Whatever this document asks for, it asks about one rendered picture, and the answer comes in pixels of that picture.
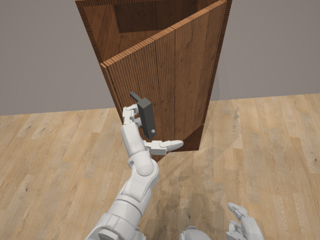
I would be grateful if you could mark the robot left forearm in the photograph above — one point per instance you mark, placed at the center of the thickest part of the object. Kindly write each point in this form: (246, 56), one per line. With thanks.
(122, 218)

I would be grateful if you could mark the left robot hand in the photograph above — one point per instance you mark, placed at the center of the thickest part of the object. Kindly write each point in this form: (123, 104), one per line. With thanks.
(133, 141)

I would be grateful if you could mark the cupboard door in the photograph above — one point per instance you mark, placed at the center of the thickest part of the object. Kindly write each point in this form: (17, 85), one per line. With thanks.
(173, 70)

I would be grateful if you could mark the right robot shin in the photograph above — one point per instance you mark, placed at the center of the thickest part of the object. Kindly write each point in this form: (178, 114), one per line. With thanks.
(191, 227)

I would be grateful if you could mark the right robot thigh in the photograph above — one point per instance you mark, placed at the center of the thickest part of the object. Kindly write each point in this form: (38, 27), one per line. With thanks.
(193, 234)

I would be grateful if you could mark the right robot hand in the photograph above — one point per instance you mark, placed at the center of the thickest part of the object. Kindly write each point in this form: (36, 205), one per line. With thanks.
(247, 230)

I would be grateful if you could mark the handle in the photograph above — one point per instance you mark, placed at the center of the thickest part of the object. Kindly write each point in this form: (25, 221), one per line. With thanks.
(146, 115)

